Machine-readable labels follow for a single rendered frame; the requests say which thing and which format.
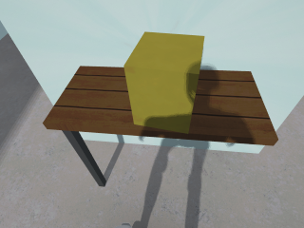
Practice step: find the robot left shin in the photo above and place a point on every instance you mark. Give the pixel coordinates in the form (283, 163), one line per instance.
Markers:
(126, 223)

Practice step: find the carton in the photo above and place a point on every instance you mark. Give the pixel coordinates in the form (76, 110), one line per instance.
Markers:
(162, 75)

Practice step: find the table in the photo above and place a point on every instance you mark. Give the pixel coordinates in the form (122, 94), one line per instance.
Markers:
(228, 108)

